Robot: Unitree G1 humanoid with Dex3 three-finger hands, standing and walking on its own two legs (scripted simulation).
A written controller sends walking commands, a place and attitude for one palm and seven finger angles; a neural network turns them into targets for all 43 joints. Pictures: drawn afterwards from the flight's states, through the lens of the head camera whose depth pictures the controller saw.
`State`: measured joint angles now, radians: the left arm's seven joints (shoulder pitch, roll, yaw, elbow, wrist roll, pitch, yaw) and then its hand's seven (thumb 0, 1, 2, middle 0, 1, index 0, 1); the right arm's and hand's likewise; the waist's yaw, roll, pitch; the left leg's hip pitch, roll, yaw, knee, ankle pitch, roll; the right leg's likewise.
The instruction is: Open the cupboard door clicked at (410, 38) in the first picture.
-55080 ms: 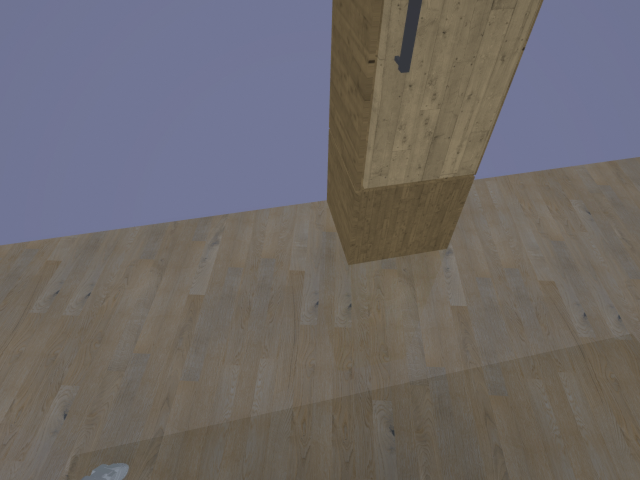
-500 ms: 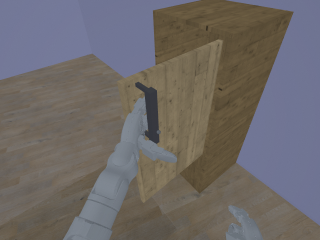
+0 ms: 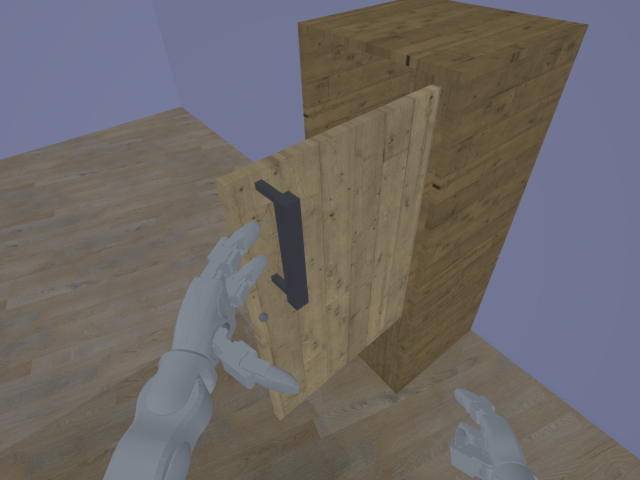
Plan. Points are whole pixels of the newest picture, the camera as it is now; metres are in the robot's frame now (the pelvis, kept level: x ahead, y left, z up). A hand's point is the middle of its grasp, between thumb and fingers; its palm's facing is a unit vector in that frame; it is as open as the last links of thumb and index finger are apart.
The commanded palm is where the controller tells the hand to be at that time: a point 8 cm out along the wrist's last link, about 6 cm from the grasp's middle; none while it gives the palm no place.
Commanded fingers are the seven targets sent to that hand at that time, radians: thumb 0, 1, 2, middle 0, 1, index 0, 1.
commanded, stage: slide the hand sideways off the handle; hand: left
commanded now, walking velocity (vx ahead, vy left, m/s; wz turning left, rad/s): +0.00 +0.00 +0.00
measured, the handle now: (282, 248) +0.35 +0.08 +0.15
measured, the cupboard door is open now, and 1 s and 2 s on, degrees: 93 93 93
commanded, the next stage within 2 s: draw the hand back to the body in 0.36 s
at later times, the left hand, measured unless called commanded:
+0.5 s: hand (220, 354) +0.20 +0.12 +0.14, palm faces -0.04 -1.00 -0.04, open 16.4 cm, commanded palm +0.18 +0.18 +0.15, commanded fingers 0.00 -0.50 0.30 -0.15 -0.30 -0.15 -0.30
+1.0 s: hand (154, 366) +0.18 +0.18 +0.15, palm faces +0.03 -0.99 -0.11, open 16.1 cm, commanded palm +0.15 +0.24 +0.16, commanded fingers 0.00 -0.22 0.42 -0.16 -0.30 -0.16 -0.30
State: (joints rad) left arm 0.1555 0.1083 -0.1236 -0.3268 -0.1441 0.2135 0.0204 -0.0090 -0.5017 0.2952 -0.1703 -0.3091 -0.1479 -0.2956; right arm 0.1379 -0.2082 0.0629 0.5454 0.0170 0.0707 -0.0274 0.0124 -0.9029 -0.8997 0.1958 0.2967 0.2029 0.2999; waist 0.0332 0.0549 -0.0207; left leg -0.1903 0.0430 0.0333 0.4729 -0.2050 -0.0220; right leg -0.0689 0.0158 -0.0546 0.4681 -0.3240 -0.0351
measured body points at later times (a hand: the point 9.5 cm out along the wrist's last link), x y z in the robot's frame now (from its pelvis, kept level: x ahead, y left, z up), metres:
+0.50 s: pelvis +0.00 -0.01 -0.01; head -0.03 -0.04 +0.44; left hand +0.20 +0.17 +0.15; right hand +0.21 -0.22 -0.07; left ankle +0.04 +0.14 -0.74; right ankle -0.04 -0.09 -0.74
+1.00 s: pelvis -0.01 +0.01 +0.00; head -0.05 -0.02 +0.44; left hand +0.18 +0.23 +0.15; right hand +0.20 -0.20 -0.07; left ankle +0.04 +0.14 -0.74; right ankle -0.04 -0.09 -0.74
